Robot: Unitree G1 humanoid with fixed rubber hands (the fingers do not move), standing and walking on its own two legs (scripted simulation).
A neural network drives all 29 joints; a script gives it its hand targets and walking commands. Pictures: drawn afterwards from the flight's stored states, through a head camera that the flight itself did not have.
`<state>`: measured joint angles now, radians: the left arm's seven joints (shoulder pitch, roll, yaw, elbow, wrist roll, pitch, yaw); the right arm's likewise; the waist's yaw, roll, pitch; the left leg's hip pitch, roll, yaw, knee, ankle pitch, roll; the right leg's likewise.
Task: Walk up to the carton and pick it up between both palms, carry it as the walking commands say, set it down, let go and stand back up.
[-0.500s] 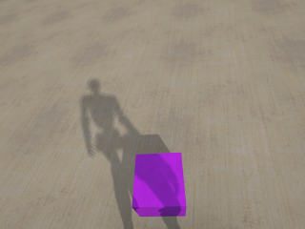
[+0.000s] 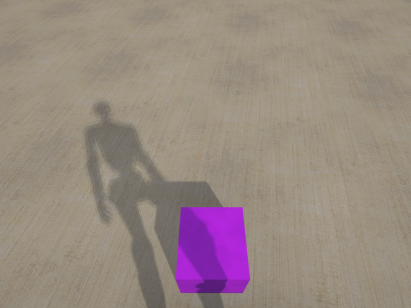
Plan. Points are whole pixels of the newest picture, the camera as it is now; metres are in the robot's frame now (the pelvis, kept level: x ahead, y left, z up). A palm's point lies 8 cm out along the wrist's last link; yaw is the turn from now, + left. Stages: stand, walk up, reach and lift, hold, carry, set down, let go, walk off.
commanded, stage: walk up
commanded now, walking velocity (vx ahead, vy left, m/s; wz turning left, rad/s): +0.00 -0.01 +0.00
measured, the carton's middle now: (211, 250) +0.45 +0.01 -0.66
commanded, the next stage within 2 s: stand in 0.10 s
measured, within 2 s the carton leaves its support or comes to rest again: neither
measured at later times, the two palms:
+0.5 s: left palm out of the picture -0.05 +0.18 -0.14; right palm out of the picture -0.03 -0.22 -0.15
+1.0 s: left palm out of the picture +0.07 +0.22 -0.15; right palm out of the picture +0.07 -0.25 -0.16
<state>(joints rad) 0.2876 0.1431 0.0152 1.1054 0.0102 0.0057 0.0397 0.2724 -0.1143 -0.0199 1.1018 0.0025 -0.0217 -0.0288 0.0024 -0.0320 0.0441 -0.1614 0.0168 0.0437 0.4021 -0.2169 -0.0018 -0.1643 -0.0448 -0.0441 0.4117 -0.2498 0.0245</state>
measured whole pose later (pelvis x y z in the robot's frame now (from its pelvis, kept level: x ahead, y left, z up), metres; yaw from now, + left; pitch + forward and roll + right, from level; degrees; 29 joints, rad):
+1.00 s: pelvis -0.03 -0.02 -0.02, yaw +0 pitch +6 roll +0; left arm 0.11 0.22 -0.06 0.80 -0.12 0.28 0.08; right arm 0.10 -0.22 0.05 0.87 0.09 0.28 -0.07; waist 0.03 0.00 0.00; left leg -0.45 0.04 0.02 0.66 -0.31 -0.02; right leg -0.45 -0.03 -0.05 0.66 -0.32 -0.01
